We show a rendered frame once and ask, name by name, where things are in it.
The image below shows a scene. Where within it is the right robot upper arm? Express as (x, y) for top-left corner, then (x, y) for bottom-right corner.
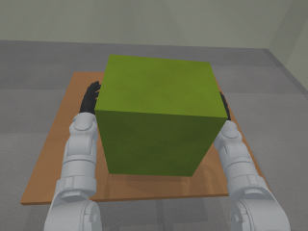
(230, 199), (290, 231)

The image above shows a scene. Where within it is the right robot forearm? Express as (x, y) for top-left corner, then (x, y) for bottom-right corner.
(214, 120), (291, 231)

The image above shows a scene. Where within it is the table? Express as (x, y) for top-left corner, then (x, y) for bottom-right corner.
(19, 71), (271, 206)

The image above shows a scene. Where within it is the carton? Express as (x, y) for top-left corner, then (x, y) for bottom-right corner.
(94, 54), (228, 177)

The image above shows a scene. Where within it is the robot left hand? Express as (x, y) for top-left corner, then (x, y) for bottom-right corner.
(79, 81), (101, 115)

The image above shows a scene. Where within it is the left robot forearm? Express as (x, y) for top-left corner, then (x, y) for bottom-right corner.
(43, 112), (98, 231)

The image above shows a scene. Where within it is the left robot upper arm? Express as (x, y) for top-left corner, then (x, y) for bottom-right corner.
(44, 199), (102, 231)

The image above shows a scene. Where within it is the robot right hand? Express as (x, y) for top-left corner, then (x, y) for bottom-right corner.
(219, 92), (231, 121)

